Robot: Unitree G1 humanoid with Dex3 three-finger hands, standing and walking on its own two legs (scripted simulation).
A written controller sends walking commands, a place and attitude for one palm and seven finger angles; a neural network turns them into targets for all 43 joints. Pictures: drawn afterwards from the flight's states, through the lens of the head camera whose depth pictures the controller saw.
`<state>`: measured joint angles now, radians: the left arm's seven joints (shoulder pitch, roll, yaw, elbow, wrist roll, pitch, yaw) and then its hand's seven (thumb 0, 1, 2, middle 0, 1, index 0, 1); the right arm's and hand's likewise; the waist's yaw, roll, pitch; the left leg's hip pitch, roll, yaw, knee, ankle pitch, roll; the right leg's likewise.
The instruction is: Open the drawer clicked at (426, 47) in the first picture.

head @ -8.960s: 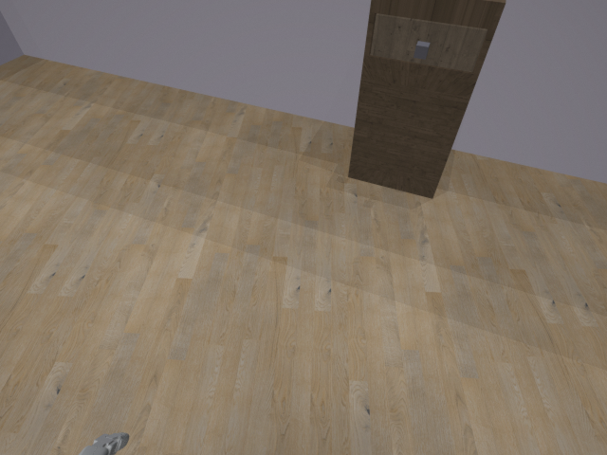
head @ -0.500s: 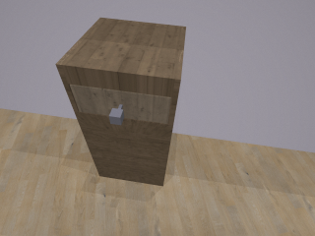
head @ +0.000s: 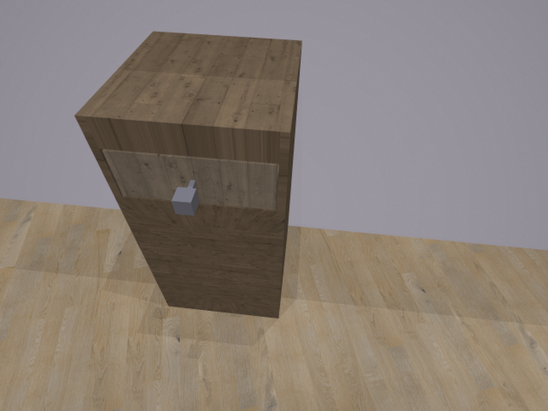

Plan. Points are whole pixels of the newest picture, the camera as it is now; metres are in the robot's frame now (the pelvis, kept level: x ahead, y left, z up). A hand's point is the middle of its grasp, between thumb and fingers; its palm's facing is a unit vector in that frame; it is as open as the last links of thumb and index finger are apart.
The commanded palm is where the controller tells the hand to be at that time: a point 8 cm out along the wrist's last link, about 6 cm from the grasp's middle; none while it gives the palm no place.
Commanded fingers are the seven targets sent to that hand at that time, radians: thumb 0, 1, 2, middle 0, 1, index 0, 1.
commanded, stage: come to a stop and stand still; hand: left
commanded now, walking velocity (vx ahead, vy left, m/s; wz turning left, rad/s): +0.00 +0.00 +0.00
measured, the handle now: (188, 194) +0.56 +0.23 -0.06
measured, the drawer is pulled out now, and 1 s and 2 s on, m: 0.00 0.00 0.00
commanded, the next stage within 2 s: look again from close up in 1.12 s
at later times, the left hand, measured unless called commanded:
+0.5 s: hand out of the picture -0.01 +0.13 -0.17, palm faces +0.07 -0.99 -0.14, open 7.4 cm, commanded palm none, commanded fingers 0.00 0.90 0.90 -0.20 -0.30 -0.20 -0.30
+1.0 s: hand out of the picture +0.02 +0.12 -0.18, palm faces +0.08 -0.98 -0.17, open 7.4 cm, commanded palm none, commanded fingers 0.00 0.90 0.90 -0.20 -0.30 -0.20 -0.30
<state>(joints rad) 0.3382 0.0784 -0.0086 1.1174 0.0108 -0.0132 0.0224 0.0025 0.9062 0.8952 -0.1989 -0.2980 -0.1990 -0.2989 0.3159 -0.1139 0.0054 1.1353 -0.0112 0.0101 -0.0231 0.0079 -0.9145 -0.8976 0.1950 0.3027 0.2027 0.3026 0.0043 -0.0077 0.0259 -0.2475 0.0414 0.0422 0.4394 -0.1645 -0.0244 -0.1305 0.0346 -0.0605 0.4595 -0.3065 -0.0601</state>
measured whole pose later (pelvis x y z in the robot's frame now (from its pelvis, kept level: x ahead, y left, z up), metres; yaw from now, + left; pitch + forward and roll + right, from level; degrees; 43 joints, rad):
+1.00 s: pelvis +0.06 -0.02 +0.00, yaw +0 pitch -1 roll +2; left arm 0.36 0.09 0.01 1.13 0.01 -0.02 0.04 0.00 0.91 0.90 -0.20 -0.30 -0.20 -0.30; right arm 0.29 -0.13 0.01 1.15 -0.01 0.00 -0.05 0.02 -0.93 -0.90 0.20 0.30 0.20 0.30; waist 0.02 -0.01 0.02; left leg -0.17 0.06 0.04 0.45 -0.25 -0.06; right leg -0.03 0.05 -0.06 0.42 -0.38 -0.09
